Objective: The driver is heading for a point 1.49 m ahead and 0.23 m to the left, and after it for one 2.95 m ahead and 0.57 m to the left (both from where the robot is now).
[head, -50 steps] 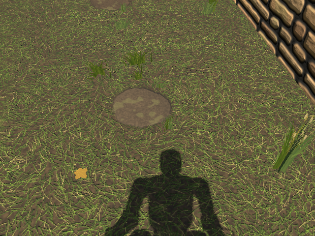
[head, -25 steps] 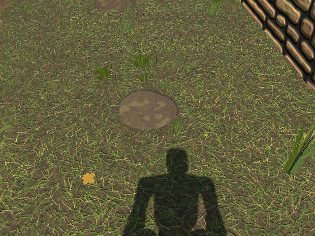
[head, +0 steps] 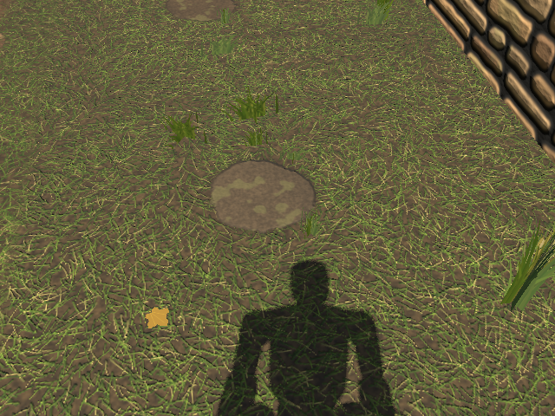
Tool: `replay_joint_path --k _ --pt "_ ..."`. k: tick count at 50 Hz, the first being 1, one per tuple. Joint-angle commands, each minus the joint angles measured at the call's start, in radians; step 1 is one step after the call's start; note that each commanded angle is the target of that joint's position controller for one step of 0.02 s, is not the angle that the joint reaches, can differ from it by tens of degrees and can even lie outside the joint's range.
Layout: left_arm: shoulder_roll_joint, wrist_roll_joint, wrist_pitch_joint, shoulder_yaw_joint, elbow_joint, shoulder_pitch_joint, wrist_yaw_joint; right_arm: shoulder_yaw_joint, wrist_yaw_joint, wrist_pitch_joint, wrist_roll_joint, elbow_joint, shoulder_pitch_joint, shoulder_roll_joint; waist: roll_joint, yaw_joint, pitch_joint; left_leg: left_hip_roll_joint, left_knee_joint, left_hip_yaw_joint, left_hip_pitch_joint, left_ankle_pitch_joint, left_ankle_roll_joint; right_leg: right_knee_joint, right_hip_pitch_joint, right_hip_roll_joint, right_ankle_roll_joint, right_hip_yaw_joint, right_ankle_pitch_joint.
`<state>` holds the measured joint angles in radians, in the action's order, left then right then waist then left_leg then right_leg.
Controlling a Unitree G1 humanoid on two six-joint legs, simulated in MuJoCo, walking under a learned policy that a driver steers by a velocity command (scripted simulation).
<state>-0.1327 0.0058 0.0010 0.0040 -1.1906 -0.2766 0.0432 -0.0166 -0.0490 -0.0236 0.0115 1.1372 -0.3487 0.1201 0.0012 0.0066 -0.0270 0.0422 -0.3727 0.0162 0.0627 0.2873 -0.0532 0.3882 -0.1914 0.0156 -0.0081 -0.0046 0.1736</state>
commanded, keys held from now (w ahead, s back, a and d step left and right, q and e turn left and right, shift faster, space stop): no key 0.50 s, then w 0.32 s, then no key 0.18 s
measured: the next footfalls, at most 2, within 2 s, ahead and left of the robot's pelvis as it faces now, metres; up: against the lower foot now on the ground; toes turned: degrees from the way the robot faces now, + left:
right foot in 0.88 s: +0.22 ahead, -0.13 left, +0.00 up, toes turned -5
left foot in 1.40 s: +0.28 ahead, +0.04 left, +0.00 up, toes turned +15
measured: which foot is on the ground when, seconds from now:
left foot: down 0.00-0.90, up 0.92-1.00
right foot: down 0.00-0.56, up 0.58-0.86, down 0.88-1.00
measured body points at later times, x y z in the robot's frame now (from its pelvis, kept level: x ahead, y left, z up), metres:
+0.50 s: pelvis +0.01 +0.01 +0.00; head +0.01 +0.02 +0.45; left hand -0.02 +0.22 -0.17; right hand -0.04 -0.19 -0.16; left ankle -0.05 +0.08 -0.74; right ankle +0.02 -0.12 -0.74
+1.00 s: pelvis +0.15 -0.06 -0.01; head +0.17 -0.07 +0.44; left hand +0.21 +0.19 -0.15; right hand +0.08 -0.28 -0.17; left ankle +0.01 +0.06 -0.66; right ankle +0.18 -0.13 -0.74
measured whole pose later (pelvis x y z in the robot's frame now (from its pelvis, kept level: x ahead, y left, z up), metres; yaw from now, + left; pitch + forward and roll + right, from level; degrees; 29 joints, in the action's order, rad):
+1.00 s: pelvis +0.15 -0.06 -0.01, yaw +1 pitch +0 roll +0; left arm -0.18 0.01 -0.07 -0.05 -1.02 -0.21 0.01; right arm 0.02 -0.02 -0.06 0.02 1.11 -0.43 0.18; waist -0.04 -0.02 -0.06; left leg 0.00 -1.11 0.01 0.28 0.43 -0.05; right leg 0.52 -0.30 0.03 -0.07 -0.11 0.23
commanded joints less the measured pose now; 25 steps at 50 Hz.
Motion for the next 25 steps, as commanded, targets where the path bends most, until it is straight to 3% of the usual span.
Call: replay_joint_path --k 1,25 --pt "-0.066 0.0 -0.002 -0.007 0.002 -0.068 0.002 0.009 -0.002 -0.003 0.0 -0.001 -0.092 0.069 -0.01 0.0 -0.058 -0.134 0.082 -0.107 0.107 -0.199 -0.013 -0.035 0.041 -0.099 -0.026 0.094 -0.134" --pt "-0.052 -0.002 0.0 0.001 -0.007 -0.097 0.005 0.005 -0.003 -0.008 -0.002 0.002 -0.126 0.06 -0.012 -0.001 -0.067 -0.136 0.085 -0.109 0.091 -0.265 -0.014 -0.016 0.029 -0.102 -0.014 0.082 -0.13"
